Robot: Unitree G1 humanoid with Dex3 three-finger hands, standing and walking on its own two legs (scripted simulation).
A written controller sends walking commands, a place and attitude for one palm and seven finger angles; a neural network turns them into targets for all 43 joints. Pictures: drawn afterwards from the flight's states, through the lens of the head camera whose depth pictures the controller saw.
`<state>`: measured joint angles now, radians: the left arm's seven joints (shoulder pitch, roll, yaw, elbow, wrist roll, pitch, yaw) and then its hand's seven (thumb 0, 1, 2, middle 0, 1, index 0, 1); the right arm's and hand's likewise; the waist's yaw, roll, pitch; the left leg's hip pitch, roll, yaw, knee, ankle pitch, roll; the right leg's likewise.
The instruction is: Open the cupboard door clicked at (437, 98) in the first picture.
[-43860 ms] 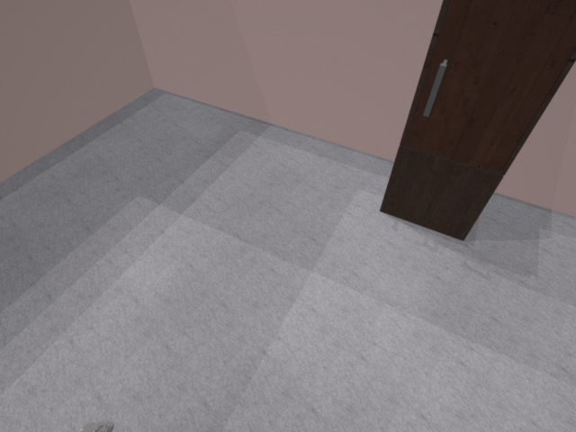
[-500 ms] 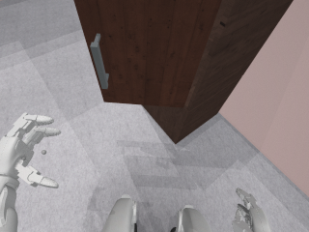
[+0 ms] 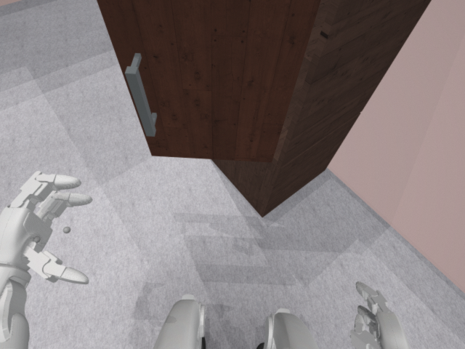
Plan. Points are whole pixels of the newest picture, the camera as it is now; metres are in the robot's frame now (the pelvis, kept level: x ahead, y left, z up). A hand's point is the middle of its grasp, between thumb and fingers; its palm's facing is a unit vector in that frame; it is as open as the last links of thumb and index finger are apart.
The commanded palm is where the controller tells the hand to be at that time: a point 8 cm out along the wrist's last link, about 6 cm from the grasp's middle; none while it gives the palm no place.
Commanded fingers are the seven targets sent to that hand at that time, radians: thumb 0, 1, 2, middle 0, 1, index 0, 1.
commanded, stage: move the hooked fingers beside the handle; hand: left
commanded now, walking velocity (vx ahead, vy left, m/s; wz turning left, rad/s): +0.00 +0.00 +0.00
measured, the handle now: (144, 98) +0.58 +0.23 +0.02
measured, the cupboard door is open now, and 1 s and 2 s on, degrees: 50 50 50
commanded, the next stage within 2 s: none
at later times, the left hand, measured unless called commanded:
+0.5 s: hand (79, 193) +0.34 +0.28 +0.04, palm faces +0.02 -1.00 -0.03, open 13.9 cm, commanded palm +0.33 +0.32 +0.04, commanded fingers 0.00 -0.50 0.30 -0.30 -1.20 -0.30 -1.20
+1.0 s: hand (94, 155) +0.42 +0.28 +0.04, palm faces +0.02 -1.00 -0.02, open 14.0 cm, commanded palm +0.40 +0.32 +0.03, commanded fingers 0.00 -0.50 0.30 -0.30 -1.20 -0.30 -1.20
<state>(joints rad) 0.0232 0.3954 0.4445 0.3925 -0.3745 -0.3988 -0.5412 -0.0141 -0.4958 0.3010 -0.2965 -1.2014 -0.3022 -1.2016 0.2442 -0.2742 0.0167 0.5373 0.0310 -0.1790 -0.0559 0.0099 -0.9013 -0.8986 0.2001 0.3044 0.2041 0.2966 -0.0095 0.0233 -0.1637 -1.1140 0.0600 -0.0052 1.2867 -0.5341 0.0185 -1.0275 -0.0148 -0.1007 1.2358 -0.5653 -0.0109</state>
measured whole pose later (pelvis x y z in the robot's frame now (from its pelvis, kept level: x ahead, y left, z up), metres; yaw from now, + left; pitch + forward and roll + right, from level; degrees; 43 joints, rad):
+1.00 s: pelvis -0.01 +0.01 -0.01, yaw -2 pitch +24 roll -4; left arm -0.56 0.54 0.52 0.92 -0.22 -0.43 -0.51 -0.01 -0.50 0.30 -0.30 -1.20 -0.30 -1.20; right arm 0.29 -0.29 0.03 0.61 0.01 -0.06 -0.04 0.01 -0.90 -0.90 0.20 0.30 0.20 0.30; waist -0.08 0.02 -0.16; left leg -1.22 0.07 0.01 1.33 -0.53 0.03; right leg -1.14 0.00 -0.08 1.27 -0.55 0.00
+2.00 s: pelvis -0.01 +0.01 -0.04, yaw -5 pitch +32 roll -7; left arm -0.96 0.82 0.62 1.16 -0.07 -0.33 -0.48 -0.01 -0.50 0.30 -0.30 -1.20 -0.30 -1.20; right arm 0.34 -0.29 0.09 0.60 -0.01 0.06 -0.02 0.00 -0.90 -0.90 0.20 0.30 0.20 0.30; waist -0.20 0.04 -0.11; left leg -1.45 0.10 -0.02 1.43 -0.55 0.04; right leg -1.34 0.03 -0.11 1.33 -0.54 0.00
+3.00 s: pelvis -0.01 +0.01 -0.03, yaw -3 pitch +29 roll -6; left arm -0.92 0.68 0.51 1.15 -0.09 -0.39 -0.39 -0.01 -0.50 0.30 -0.30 -1.20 -0.30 -1.20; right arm 0.32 -0.28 0.07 0.62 -0.01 0.06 -0.02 0.00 -0.90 -0.90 0.20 0.30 0.20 0.30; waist -0.18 0.04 -0.13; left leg -1.37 0.09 -0.03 1.39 -0.54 0.03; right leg -1.27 0.02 -0.11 1.30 -0.55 -0.01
